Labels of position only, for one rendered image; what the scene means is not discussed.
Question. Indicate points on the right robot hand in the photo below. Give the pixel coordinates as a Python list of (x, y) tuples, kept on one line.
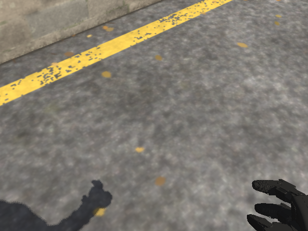
[(294, 218)]

